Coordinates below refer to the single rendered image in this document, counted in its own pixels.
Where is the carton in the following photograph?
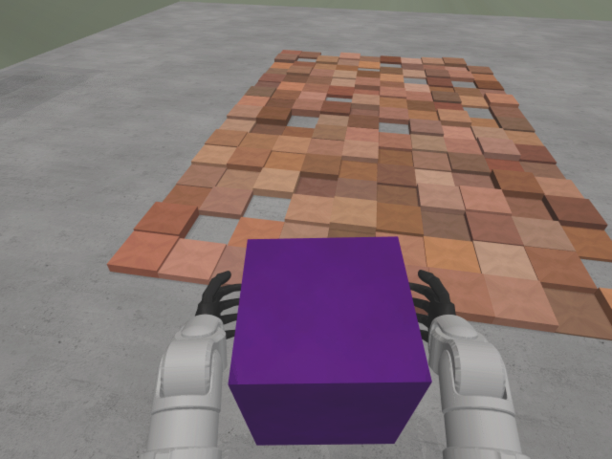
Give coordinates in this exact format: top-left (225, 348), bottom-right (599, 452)
top-left (229, 236), bottom-right (432, 446)

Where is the left robot hand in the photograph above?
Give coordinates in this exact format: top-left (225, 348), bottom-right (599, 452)
top-left (195, 271), bottom-right (242, 339)

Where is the right robot hand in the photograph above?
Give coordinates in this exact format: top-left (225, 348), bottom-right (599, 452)
top-left (408, 270), bottom-right (456, 343)

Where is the robot left forearm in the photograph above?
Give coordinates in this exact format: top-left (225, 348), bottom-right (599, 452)
top-left (139, 315), bottom-right (228, 459)

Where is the robot right forearm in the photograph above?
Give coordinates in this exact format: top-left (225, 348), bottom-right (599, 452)
top-left (428, 315), bottom-right (531, 459)

